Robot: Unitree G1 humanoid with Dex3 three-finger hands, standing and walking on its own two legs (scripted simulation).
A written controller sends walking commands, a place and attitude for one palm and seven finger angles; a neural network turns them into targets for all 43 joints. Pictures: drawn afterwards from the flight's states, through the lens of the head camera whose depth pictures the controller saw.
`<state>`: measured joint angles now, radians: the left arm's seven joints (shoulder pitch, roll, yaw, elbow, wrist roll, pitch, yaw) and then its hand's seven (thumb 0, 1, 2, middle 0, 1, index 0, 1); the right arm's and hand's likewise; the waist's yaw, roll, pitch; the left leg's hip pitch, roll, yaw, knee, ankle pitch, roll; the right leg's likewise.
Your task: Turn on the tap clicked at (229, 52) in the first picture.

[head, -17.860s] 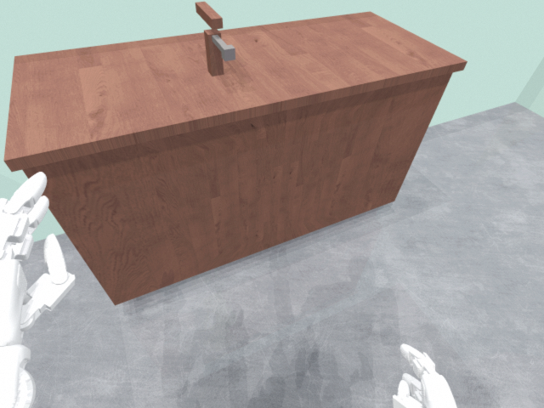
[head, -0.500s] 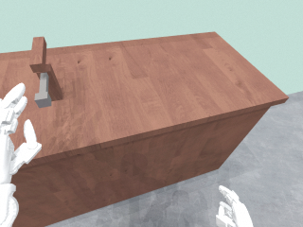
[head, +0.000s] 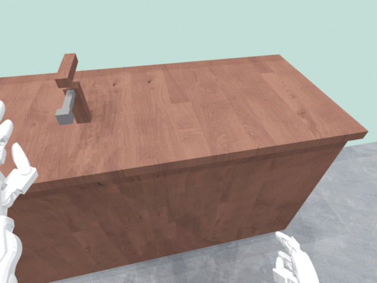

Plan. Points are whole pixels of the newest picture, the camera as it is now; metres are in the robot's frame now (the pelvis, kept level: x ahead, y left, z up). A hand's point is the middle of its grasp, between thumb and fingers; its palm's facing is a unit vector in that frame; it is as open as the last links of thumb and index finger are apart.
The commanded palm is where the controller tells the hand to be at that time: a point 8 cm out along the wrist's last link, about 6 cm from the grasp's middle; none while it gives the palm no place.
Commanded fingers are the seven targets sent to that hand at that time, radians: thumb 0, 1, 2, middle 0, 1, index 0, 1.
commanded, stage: turn the palm inward beside the body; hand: left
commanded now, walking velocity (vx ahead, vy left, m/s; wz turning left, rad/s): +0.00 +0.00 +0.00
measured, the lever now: (64, 116) +0.39 +0.35 +0.15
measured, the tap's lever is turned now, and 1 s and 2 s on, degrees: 0 0 0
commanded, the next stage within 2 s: reach beside the lever's end, fingers flat in 1.74 s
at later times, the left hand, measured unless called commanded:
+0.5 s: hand (48, 173) +0.21 +0.27 +0.18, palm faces +0.53 -0.82 -0.22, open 7.4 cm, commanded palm +0.16 +0.30 +0.20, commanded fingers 0.00 0.90 0.90 -0.20 -0.30 -0.20 -0.30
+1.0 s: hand (34, 174) +0.20 +0.28 +0.19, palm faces +0.51 -0.85 -0.12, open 7.4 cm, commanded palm +0.14 +0.31 +0.21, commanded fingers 0.00 0.90 0.90 -0.20 -0.30 -0.20 -0.30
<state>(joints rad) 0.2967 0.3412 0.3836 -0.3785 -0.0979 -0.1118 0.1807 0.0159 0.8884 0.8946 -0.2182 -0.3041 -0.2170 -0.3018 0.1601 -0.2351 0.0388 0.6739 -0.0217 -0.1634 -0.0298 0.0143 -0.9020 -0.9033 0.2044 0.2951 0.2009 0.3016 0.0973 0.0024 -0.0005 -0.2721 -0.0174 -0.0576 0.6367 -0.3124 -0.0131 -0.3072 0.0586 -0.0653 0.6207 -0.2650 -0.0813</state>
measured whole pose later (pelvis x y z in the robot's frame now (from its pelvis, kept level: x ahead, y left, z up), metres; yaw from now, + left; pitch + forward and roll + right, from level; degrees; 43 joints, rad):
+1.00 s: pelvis +0.02 +0.03 +0.01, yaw +2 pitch -5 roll +0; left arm 0.35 0.25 0.29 -0.58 -0.21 0.26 0.15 0.01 0.90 0.90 -0.21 -0.30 -0.21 -0.30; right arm 0.12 -0.20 0.08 0.70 0.02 -0.22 -0.09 0.02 -0.90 -0.90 0.21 0.30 0.20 0.30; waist 0.12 0.05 -0.01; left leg -0.19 -0.05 -0.04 0.57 -0.30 0.02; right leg -0.22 0.01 -0.07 0.57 -0.27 -0.04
